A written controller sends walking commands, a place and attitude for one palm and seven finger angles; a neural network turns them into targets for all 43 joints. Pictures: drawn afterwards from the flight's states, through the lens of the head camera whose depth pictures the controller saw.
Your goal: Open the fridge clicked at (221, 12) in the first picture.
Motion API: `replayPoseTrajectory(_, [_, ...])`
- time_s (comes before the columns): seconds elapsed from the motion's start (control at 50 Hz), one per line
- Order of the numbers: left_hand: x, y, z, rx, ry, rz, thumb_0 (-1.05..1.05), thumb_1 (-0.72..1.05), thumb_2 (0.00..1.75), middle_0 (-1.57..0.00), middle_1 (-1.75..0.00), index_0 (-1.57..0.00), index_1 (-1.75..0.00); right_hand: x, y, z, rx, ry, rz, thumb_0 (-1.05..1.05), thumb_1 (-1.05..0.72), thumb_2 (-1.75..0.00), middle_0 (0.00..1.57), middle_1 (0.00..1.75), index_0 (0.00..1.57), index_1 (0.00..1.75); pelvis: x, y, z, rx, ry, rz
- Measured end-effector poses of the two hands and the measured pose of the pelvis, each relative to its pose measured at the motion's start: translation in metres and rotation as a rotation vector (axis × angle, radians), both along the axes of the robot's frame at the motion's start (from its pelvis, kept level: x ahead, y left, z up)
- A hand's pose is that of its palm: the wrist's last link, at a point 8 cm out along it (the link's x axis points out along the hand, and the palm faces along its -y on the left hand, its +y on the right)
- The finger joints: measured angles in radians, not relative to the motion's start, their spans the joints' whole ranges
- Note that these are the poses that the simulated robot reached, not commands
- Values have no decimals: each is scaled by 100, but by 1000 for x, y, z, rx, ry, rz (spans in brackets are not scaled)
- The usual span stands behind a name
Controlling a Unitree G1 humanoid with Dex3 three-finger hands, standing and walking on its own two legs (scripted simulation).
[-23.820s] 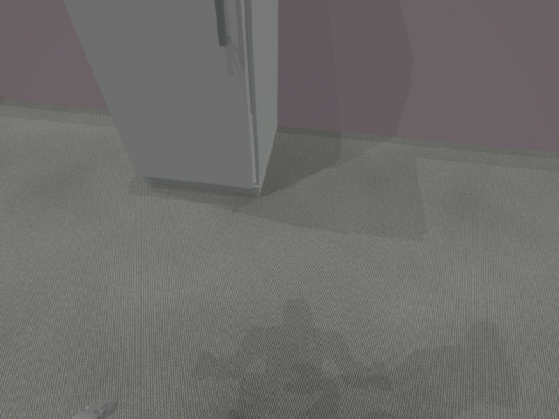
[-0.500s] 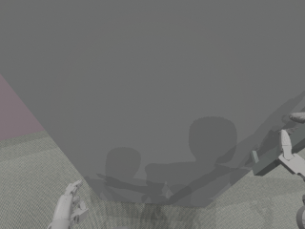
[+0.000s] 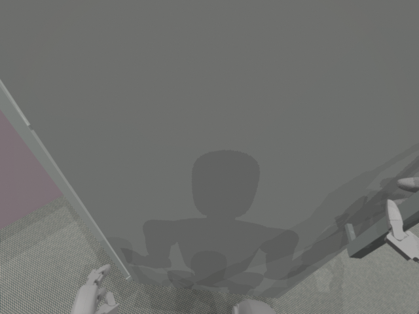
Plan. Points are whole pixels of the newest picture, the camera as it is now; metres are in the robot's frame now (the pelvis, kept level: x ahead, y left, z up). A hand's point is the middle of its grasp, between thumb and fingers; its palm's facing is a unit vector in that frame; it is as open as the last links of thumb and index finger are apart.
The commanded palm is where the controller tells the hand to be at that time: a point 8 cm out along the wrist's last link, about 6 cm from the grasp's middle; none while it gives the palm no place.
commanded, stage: walk backward, drawing the door open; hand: right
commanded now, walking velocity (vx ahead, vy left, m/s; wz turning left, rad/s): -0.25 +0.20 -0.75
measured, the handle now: (401, 201) +0.26 -0.26 +0.16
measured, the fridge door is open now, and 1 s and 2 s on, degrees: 47 72 72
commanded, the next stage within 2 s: stop walking and hold the door back in 0.48 s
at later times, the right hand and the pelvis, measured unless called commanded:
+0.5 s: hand out of the picture +0.06 -0.18 +0.15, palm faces +0.67 +0.63 -0.39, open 6.7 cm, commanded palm +0.00 -0.19 +0.15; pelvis -0.08 +0.14 -0.01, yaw -18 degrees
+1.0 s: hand out of the picture +0.02 -0.15 +0.16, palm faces +0.74 +0.63 -0.22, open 5.7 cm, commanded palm -0.01 -0.17 +0.15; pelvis -0.18 +0.22 +0.00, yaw -29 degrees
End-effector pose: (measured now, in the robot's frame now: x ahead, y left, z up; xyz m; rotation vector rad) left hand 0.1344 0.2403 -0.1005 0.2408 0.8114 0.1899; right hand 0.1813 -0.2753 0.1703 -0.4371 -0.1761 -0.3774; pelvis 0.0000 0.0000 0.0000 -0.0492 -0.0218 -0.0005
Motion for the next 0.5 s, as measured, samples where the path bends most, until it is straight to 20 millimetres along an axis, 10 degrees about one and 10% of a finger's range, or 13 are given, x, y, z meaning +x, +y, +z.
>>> replayPoseTrajectory(0.34, [1,-8,27,-92,-106,-306,1,90,90,-20,-30,-20,-30,-110,40,-3,50,-36,-146,-8,-62,-78,46,140,28,138,-67,68,6,92,-39,-249])
replayPoseTrajectory(0.5, [-1,34,-4,-148,-80,-427,1,90,90,-21,-30,-20,-30,-169,76,-2,-32,-27,-358,-13,-59,-79,46,140,27,135,-78,140,-13,62,-5,-318])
